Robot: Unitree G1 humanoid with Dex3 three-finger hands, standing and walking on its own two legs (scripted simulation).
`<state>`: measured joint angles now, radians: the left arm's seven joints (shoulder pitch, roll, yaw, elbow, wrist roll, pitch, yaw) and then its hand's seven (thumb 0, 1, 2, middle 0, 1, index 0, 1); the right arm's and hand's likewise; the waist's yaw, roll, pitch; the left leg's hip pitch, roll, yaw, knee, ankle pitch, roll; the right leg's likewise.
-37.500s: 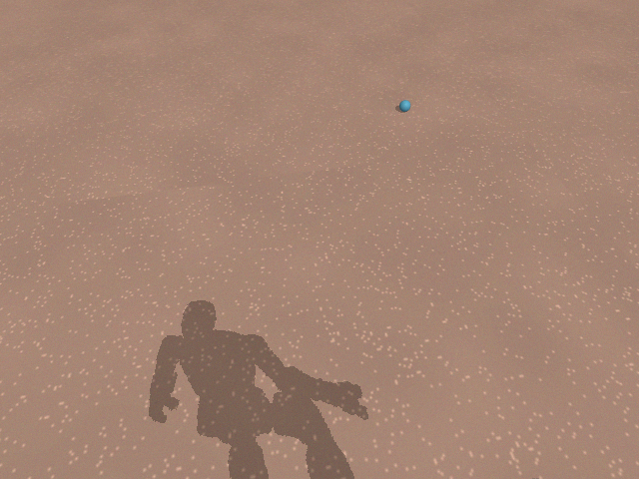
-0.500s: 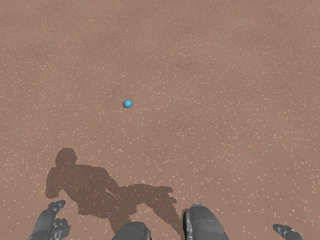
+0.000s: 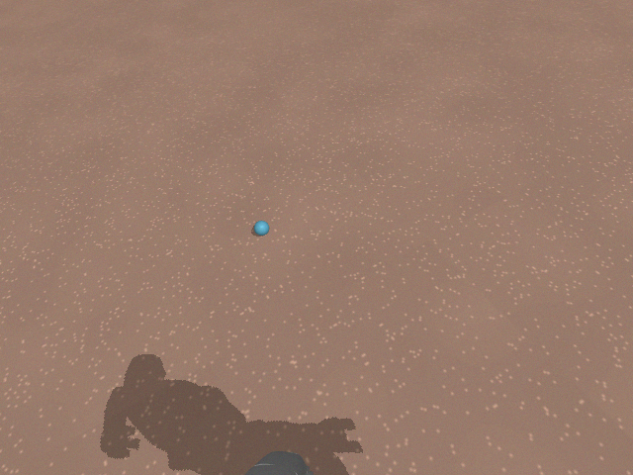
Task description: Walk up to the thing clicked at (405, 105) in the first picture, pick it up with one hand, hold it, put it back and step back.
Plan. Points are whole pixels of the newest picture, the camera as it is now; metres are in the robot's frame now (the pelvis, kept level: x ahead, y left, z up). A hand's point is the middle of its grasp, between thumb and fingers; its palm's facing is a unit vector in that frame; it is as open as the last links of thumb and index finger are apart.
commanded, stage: step back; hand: left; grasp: from above
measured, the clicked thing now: (261, 228) +1.09 +0.35 -0.73
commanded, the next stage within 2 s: stand in 0.92 s
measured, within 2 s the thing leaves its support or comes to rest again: neither
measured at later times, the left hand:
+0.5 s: hand out of the picture +0.09 +0.27 -0.14, palm faces +0.03 -0.92 -0.38, open 7.4 cm
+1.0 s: hand (145, 471) +0.13 +0.28 -0.14, palm faces +0.01 -0.94 -0.35, open 7.4 cm
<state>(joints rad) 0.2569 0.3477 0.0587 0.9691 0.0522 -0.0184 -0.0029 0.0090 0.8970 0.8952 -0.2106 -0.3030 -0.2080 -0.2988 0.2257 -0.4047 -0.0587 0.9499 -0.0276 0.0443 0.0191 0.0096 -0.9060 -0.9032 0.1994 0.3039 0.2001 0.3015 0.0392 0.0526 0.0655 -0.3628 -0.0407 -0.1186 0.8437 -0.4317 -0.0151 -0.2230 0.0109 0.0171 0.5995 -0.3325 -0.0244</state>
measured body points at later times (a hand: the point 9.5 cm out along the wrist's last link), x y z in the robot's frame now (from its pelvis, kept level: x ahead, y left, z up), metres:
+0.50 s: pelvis +0.03 +0.00 +0.00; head +0.04 -0.01 +0.45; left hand +0.09 +0.32 -0.11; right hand +0.10 -0.31 -0.13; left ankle +0.04 +0.14 -0.70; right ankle +0.02 -0.10 -0.73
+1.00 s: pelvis +0.05 +0.03 +0.01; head +0.06 +0.03 +0.46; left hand +0.13 +0.33 -0.12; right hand +0.19 -0.26 -0.11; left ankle +0.07 +0.15 -0.73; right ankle +0.02 -0.11 -0.73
